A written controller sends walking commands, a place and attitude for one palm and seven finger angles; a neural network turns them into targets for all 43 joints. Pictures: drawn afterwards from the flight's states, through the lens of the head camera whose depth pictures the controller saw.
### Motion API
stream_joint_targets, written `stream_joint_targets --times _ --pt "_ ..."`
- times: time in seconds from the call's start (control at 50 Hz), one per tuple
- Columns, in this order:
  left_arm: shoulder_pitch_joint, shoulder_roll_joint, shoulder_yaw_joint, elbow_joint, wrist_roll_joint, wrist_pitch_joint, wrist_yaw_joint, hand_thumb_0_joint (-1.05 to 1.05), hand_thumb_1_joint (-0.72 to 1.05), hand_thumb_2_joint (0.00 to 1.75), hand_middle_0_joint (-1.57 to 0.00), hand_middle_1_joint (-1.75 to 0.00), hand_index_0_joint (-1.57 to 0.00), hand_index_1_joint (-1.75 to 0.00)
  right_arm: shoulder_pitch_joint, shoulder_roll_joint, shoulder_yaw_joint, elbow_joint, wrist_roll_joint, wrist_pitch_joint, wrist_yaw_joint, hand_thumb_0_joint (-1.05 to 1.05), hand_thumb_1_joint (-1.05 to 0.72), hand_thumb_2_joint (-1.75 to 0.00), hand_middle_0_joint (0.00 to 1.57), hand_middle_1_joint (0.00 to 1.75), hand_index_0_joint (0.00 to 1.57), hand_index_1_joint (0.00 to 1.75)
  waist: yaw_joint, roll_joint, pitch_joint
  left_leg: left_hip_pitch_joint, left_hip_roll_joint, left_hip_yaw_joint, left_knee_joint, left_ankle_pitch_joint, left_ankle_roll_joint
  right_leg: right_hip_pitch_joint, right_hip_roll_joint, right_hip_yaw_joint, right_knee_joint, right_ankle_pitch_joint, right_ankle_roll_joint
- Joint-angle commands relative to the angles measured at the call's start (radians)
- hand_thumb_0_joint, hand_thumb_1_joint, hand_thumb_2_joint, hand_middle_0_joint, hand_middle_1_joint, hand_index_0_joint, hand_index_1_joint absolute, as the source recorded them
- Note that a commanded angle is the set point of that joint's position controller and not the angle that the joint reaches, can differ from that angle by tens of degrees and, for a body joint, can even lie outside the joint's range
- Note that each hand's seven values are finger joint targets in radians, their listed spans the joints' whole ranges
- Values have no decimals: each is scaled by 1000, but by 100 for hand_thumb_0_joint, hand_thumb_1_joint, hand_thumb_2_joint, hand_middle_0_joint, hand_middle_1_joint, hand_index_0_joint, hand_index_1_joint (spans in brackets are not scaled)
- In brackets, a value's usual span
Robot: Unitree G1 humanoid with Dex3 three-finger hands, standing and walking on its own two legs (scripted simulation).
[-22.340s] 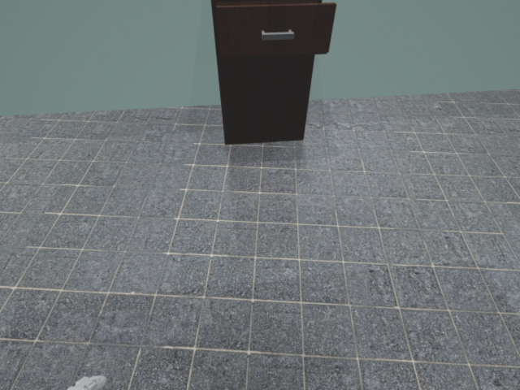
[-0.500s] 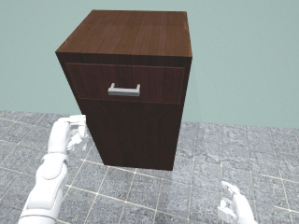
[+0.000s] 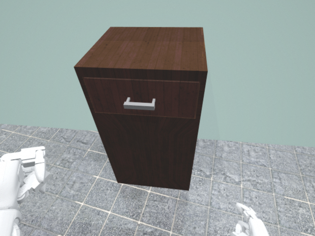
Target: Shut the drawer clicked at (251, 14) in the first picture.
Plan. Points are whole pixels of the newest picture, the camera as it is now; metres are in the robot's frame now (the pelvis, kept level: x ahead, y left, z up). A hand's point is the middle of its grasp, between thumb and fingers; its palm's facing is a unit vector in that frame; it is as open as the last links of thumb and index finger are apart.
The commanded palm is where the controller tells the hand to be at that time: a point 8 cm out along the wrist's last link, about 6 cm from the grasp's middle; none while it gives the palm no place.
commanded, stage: draw the hand back to the body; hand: left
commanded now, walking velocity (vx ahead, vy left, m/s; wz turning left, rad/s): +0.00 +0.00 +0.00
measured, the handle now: (140, 103) +0.60 +0.15 -0.01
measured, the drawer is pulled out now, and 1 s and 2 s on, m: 0.00 0.00 0.00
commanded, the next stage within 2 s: step back with the hand held close in 0.16 s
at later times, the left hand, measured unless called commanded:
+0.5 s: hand (48, 170) +0.19 +0.24 +0.16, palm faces +0.34 -0.83 -0.45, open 3.3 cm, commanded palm +0.13 +0.28 +0.17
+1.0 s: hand (23, 201) +0.13 +0.25 +0.15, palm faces +0.32 -0.82 -0.47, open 3.3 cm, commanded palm +0.07 +0.30 +0.17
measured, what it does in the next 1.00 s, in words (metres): shifts its weight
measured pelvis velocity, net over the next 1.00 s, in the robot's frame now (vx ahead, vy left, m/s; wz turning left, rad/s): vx -0.06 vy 0.02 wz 0.00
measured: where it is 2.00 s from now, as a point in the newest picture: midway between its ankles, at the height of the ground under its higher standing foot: outside the picture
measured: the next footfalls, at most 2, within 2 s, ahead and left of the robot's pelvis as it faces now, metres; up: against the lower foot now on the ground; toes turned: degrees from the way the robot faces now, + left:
right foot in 1.88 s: -0.29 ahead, -0.11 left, +0.00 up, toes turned -3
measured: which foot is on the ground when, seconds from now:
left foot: down 0.00-1.00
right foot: down 0.00-1.00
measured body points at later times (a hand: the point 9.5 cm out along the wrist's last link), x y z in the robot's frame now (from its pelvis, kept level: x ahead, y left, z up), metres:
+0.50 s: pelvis +0.00 +0.00 +0.00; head +0.00 -0.02 +0.45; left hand +0.16 +0.28 +0.19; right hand +0.18 -0.24 -0.09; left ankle -0.01 +0.08 -0.74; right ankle -0.02 -0.10 -0.74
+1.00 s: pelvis -0.06 +0.02 -0.01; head -0.04 +0.03 +0.44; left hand +0.11 +0.30 +0.18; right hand +0.11 -0.22 -0.09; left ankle -0.01 +0.08 -0.74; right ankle -0.02 -0.10 -0.74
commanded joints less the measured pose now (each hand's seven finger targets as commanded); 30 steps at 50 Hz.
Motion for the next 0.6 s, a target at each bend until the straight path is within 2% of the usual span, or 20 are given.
stream_joint_targets --times 0.0,0.04,0.08,0.16,0.24,0.26,0.28,0.3,0.32,0.34,0.38,0.4,0.48,0.52,0.54,0.58 --pt "-66 126 90 -213 4 -69 14 0 90 90 -140 -160 -140 -160 -158 -93 -39 -168 -4 -85 -9 0 -90 -90 20 30 20 30 -13 -26 17 -8 58 -78 -74 114 -21 -84 -29 43 -70 82 3" --pt "-86 127 88 -195 9 -68 17 0 90 90 -140 -160 -140 -160 -154 -100 -44 -159 -7 -94 -14 0 -90 -90 20 30 20 30 -15 -45 31 -2 57 -77 -73 94 -16 -106 -27 46 -84 63 5" --pt "-109 133 88 -204 11 -71 22 0 90 90 -140 -160 -140 -160 -150 -99 -44 -160 -7 -95 -18 0 -90 -90 20 30 20 30 -14 -63 11 -2 55 -80 -73 85 -13 -93 -32 46 -74 52 5" --pt "-103 147 105 -223 10 -73 28 0 90 90 -140 -160 -140 -160 -152 -93 -39 -160 -11 -104 -24 0 -90 -90 20 30 20 30 -2 -23 -27 6 53 -78 -69 115 -15 -58 -37 54 -62 85 0" --pt "-90 164 125 -230 11 -69 29 0 90 90 -140 -160 -140 -160 -158 -92 -37 -157 -13 -110 -22 0 -90 -90 20 30 20 30 8 -24 -33 8 53 -78 -62 169 -19 -43 -32 52 -58 141 -2" --pt "-84 145 112 -224 8 -68 26 0 90 90 -140 -160 -140 -160 -156 -87 -35 -158 -12 -108 -22 0 -90 -90 20 30 20 30 5 -20 -25 6 53 -73 -62 179 -19 -40 -36 53 -51 155 -1" --pt "-263 316 284 -361 14 -124 32 0 90 90 -140 -160 -140 -160 -145 -117 -45 -195 -10 -88 -13 0 -90 -90 20 30 20 30 -32 -32 34 -95 75 -109 -37 99 10 -90 -87 165 -94 188 2" --pt "-149 245 245 -235 14 -133 24 0 90 90 -140 -160 -140 -160 -139 -100 -48 -160 -16 -78 -13 0 -90 -90 20 30 20 30 -38 -82 46 -84 71 -109 -10 86 9 -123 -118 180 -111 182 -6" --pt "-54 175 188 -180 17 -132 14 0 90 90 -140 -160 -140 -160 -133 -101 -53 -163 -18 -64 -7 0 -90 -90 20 30 20 30 -42 -97 35 -68 73 -107 4 106 6 -140 -126 181 -111 185 -5" --pt "-34 159 172 -197 18 -142 8 0 90 90 -140 -160 -140 -160 -143 -106 -58 -172 -21 -58 -4 0 -90 -90 20 30 20 30 -41 -55 22 -62 72 -101 -2 141 4 -142 -122 167 -103 224 -3" --pt "34 129 141 -180 19 -144 3 0 90 90 -140 -160 -140 -160 -128 -113 -65 -172 -21 -34 1 0 -90 -90 20 30 20 30 -46 -38 -38 -67 92 -106 -26 232 2 -95 -111 117 -46 269 9" --pt "45 134 140 -202 20 -145 3 0 90 90 -140 -160 -140 -160 -131 -115 -70 -179 -20 -24 1 0 -90 -90 20 30 20 30 -47 -31 -63 -59 98 -103 -30 271 4 -90 -103 103 -27 289 18" --pt "97 186 193 -249 17 -146 14 0 90 90 -140 -160 -140 -160 -138 -108 -79 -208 -14 12 -10 0 -90 -90 20 30 20 30 -42 -75 -154 -64 113 -105 -24 411 5 -40 -87 80 36 394 31" --pt "96 210 211 -292 17 -149 20 0 90 90 -140 -160 -140 -160 -134 -109 -84 -219 -9 21 -14 0 -90 -90 20 30 20 30 -44 -70 -177 -80 120 -107 -17 417 5 -33 -86 83 57 404 34" --pt "91 233 229 -318 14 -149 25 0 90 90 -140 -160 -140 -160 -140 -113 -83 -225 -11 22 -20 0 -90 -90 20 30 20 30 -39 -42 -188 -91 120 -113 -18 432 5 -24 -85 83 70 417 34" --pt "113 219 220 -313 15 -147 28 0 90 90 -140 -160 -140 -160 -135 -107 -84 -230 -9 25 -23 0 -90 -90 20 30 20 30 -41 -29 -182 -108 128 -114 -19 419 7 -36 -80 85 86 391 36"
